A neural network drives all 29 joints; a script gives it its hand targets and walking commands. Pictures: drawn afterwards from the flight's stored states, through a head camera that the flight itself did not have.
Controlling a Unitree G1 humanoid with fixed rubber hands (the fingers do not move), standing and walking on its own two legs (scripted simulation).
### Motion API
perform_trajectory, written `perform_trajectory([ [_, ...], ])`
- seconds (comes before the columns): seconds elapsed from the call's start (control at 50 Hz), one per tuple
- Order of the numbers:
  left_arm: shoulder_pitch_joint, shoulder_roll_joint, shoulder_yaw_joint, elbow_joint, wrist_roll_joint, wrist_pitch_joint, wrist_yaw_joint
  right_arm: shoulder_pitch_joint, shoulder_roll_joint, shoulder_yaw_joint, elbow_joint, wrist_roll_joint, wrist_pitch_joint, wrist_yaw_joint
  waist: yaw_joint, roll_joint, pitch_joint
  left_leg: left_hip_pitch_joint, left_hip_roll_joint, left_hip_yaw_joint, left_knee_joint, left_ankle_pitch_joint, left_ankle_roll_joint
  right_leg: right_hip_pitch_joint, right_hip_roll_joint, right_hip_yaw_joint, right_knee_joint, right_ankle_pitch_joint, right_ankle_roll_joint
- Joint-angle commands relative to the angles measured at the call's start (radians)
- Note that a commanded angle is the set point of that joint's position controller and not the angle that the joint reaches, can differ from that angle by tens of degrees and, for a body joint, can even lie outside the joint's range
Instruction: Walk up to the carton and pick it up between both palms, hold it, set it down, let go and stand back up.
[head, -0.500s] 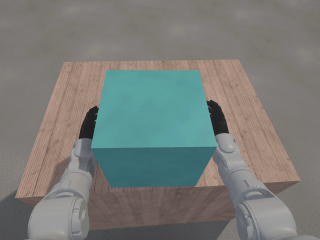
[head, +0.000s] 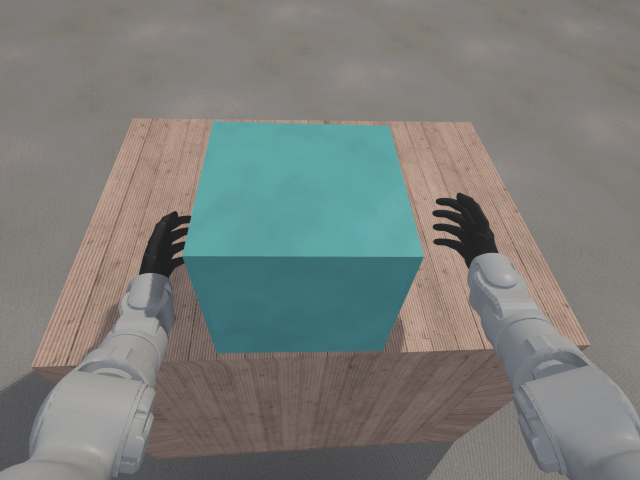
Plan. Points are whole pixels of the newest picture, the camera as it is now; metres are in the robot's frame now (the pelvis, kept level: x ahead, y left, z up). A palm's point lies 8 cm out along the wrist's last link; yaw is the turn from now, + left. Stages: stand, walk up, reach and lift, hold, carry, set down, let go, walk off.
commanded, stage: set down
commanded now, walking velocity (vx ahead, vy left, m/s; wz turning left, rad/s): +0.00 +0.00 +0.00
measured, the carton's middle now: (301, 241) +0.44 +0.01 +0.03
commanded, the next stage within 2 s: none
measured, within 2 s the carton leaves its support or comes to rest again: neither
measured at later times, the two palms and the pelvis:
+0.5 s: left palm (130, 320) +0.32 +0.23 +0.03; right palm (492, 310) +0.31 -0.23 +0.04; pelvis -0.01 +0.00 +0.01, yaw +0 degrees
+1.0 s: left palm (115, 387) +0.24 +0.23 +0.02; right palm (511, 376) +0.23 -0.23 +0.03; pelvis +0.01 +0.00 +0.02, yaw +0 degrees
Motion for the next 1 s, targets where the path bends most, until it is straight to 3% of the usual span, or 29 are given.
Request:
perform_trajectory([
  [0.0,-0.444,0.202,0.003,-0.168,-0.104,-0.068,-0.019,-0.359,-0.149,-0.017,-0.141,0.107,-0.062,0.001,0.068,0.098,-0.548,0.345,-0.046,-0.077,0.022,0.244,-0.051,-0.028,0.062,-0.051,-0.086,0.152,-0.047],
  [0.08,-0.266,0.218,0.075,-0.245,-0.076,-0.060,-0.054,-0.210,-0.139,0.016,-0.225,0.119,-0.112,-0.022,0.091,0.030,-0.548,0.408,-0.054,-0.081,0.037,0.438,-0.056,0.097,0.068,-0.043,-0.092,0.334,-0.021],
  [0.16,-0.120,0.221,0.133,-0.269,-0.027,-0.025,-0.090,-0.120,-0.151,0.019,-0.261,0.112,-0.142,-0.044,0.094,-0.022,-0.467,0.436,-0.060,-0.092,0.000,0.491,-0.051,0.215,0.068,-0.037,-0.120,0.439,-0.001],
  [0.2,-0.026,0.193,0.141,-0.294,-0.003,0.000,-0.107,-0.061,-0.154,0.004,-0.281,0.101,-0.156,-0.052,0.092,-0.036,-0.398,0.465,-0.059,-0.102,-0.030,0.481,-0.050,0.244,0.071,-0.043,-0.141,0.433,0.000],
  [0.24,-0.023,0.186,0.125,-0.334,-0.004,0.015,-0.111,-0.068,-0.152,-0.025,-0.320,0.081,-0.155,-0.054,0.082,-0.035,-0.358,0.476,-0.058,-0.105,-0.056,0.426,-0.050,0.225,0.073,-0.050,-0.170,0.345,-0.008],
  [0.4,0.082,0.194,0.086,-0.613,-0.044,0.024,-0.074,0.067,-0.134,-0.100,-0.571,0.020,-0.123,-0.027,0.078,-0.015,-0.356,0.528,-0.053,-0.104,-0.128,0.233,-0.039,0.219,0.071,-0.047,-0.233,0.130,-0.032],
  [0.44,0.151,0.187,0.062,-0.687,-0.051,0.034,-0.063,0.142,-0.130,-0.124,-0.588,0.005,-0.105,-0.019,0.064,0.006,-0.326,0.549,-0.050,-0.113,-0.154,0.167,-0.044,0.217,0.070,-0.050,-0.245,0.093,-0.040],
  [0.5,0.157,0.200,0.046,-0.743,-0.071,0.047,-0.046,0.156,-0.119,-0.148,-0.609,-0.015,-0.072,-0.004,0.068,0.035,-0.261,0.546,-0.045,-0.121,-0.186,0.040,-0.049,0.194,0.060,-0.044,-0.256,0.000,-0.050],
  [0.58,0.244,0.188,0.038,-0.799,-0.054,0.082,-0.035,0.247,-0.094,-0.161,-0.600,-0.034,-0.040,0.012,0.064,0.067,-0.180,0.549,-0.042,-0.133,-0.217,-0.020,-0.055,0.199,0.053,-0.036,-0.271,-0.025,-0.060],
  [0.68,0.412,0.167,0.063,-0.899,-0.011,0.134,-0.035,0.386,-0.078,-0.173,-0.662,-0.046,-0.030,0.020,0.078,0.099,-0.124,0.595,-0.047,-0.135,-0.235,0.066,-0.064,0.248,0.053,-0.030,-0.301,0.047,-0.067],
  [0.7,0.502,0.154,0.068,-0.938,-0.002,0.143,-0.037,0.464,-0.079,-0.172,-0.683,-0.047,-0.033,0.022,0.077,0.094,-0.100,0.616,-0.047,-0.137,-0.241,0.105,-0.065,0.268,0.058,-0.033,-0.308,0.083,-0.067],
  [0.84,0.711,0.151,0.133,-1.103,0.018,0.186,-0.057,0.645,-0.045,-0.184,-0.919,-0.091,-0.042,0.000,0.099,0.033,-0.032,0.625,-0.070,-0.107,-0.259,0.203,-0.050,0.347,0.063,-0.020,-0.350,0.137,-0.057],
  [0.98,0.883,0.167,0.164,-1.230,0.028,0.185,-0.064,0.852,0.009,-0.189,-1.087,-0.133,-0.029,-0.016,0.108,0.023,0.017,0.614,-0.081,-0.085,-0.274,0.219,-0.040,0.362,0.056,0.008,-0.371,0.121,-0.054],
])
